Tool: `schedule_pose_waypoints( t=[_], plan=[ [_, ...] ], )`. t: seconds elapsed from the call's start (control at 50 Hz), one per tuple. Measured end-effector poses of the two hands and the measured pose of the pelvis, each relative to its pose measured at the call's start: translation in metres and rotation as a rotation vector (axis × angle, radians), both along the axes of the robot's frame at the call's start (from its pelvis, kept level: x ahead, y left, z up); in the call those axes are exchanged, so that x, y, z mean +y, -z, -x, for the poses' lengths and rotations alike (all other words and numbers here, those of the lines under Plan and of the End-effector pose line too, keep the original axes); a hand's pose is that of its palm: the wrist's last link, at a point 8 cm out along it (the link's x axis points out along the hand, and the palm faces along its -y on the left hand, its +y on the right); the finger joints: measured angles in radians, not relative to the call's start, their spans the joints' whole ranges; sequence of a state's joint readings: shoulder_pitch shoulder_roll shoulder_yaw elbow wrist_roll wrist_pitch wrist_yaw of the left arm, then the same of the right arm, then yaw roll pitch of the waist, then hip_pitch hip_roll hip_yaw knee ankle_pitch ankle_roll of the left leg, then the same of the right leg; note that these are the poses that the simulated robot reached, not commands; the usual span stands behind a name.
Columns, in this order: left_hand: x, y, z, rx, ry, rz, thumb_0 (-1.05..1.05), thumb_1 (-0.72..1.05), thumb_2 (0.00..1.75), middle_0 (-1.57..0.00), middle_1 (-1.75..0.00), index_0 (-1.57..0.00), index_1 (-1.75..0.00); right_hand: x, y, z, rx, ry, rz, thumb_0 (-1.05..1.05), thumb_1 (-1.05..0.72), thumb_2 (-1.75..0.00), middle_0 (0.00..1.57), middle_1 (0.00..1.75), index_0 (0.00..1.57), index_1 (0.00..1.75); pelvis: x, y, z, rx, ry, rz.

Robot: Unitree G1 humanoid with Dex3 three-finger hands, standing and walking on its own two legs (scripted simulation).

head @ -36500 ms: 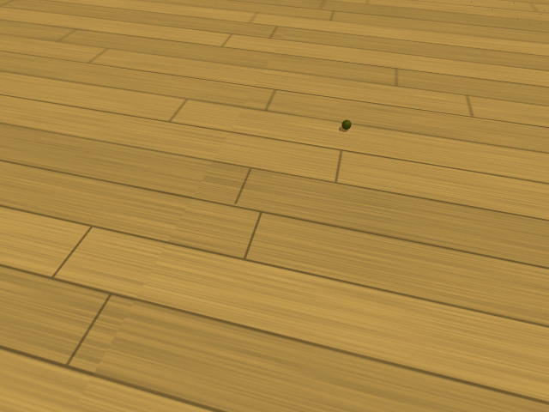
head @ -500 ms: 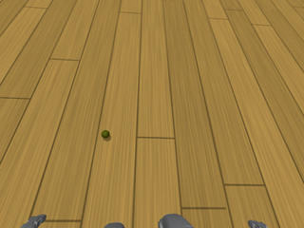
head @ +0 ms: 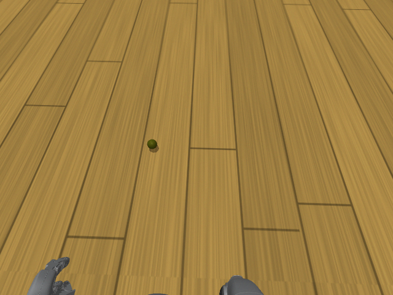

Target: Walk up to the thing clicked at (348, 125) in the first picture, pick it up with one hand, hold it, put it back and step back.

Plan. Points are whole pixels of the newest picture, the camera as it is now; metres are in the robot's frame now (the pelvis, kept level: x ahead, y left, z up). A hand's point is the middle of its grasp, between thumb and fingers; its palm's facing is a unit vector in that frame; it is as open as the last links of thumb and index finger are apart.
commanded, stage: step back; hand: left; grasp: from above
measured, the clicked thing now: (152, 144) +0.94 +0.27 -0.72
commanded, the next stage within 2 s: stand in 1.22 s
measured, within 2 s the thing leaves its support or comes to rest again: neither
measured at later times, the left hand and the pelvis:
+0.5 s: hand out of the picture -0.07 +0.24 -0.13, palm faces -0.03 -0.92 -0.39, open 7.4 cm; pelvis -0.11 -0.03 +0.02, yaw -4 degrees
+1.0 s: hand out of the picture +0.01 +0.24 -0.14, palm faces -0.02 -0.92 -0.38, open 7.4 cm; pelvis -0.08 -0.03 +0.01, yaw -1 degrees
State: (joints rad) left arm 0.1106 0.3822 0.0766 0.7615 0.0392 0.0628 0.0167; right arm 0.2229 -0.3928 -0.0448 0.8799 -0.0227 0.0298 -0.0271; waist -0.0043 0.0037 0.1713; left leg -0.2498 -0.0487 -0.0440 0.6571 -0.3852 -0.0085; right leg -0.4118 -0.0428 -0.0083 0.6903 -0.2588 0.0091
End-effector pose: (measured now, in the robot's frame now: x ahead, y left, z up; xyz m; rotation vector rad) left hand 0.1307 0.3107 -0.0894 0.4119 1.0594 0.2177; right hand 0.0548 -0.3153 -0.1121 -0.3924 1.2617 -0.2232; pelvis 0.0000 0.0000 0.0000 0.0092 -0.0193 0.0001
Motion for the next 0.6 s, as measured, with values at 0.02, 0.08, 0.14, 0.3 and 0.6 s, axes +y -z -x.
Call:
schedule_pose_waypoints(
  t=[0.02,0.08,0.14,0.3,0.6],
  plan=[
    [0.002,0.004,0.004,-0.009,-0.004,0.007,0.01,0.9,0.9,-0.21,-0.3,-0.21,-0.3,0.004,0.0,0.008,0.009,-0.002,0.001,0.01,-0.9,-0.9,0.2,0.3,0.21,0.3,0.0,0.001,0.009,-0.014,0.001,-0.024],
    [0.0,0.011,0.025,0.001,-0.023,0.038,0.01,0.9,0.9,-0.2,-0.3,-0.2,-0.3,0.014,-0.008,0.029,0.012,-0.017,-0.01,0.01,-0.9,-0.9,0.21,0.3,0.21,0.3,0.001,-0.003,0.029,-0.029,0.009,-0.017],
    [-0.006,0.011,0.052,0.037,-0.031,0.071,0.01,0.9,0.9,-0.2,-0.3,-0.2,-0.3,0.014,-0.021,0.041,-0.019,-0.023,0.001,0.01,-0.9,-0.9,0.21,0.3,0.21,0.3,0.0,-0.011,0.046,-0.022,0.007,0.021],
    [-0.02,0.019,0.133,0.129,-0.002,0.073,0.01,0.9,0.9,-0.21,-0.3,-0.2,-0.3,-0.011,-0.03,0.051,-0.178,-0.019,0.011,0.01,-0.89,-0.9,0.21,0.3,0.21,0.3,-0.015,-0.007,0.089,-0.003,0.075,0.001],
    [-0.013,-0.005,0.203,0.144,-0.094,0.03,0.01,0.9,0.9,-0.21,-0.3,-0.21,-0.3,-0.018,-0.01,0.11,-0.04,0.005,-0.049,0.01,-0.9,-0.9,0.2,0.3,0.21,0.3,-0.016,-0.014,0.105,-0.016,0.018,0.01]
  ],
)
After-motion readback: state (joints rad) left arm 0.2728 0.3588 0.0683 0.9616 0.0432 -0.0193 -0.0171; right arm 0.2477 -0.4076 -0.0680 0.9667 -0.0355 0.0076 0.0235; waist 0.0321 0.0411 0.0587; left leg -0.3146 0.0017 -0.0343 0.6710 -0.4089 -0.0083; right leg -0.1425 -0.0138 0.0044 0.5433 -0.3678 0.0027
